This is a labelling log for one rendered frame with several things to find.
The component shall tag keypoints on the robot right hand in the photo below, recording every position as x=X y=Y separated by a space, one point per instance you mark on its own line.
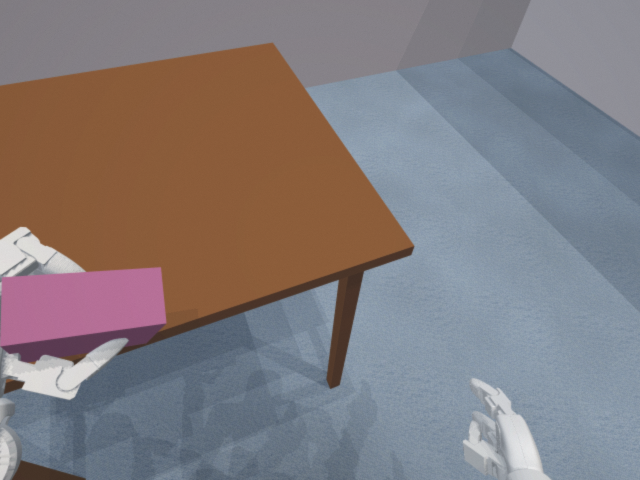
x=510 y=443

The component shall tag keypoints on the sponge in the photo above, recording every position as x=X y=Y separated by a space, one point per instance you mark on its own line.
x=74 y=313

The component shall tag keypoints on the table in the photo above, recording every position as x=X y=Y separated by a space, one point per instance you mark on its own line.
x=217 y=167

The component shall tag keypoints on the left robot forearm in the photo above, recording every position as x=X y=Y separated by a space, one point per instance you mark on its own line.
x=10 y=444

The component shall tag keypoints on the robot left hand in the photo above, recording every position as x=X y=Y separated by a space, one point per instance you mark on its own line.
x=22 y=254

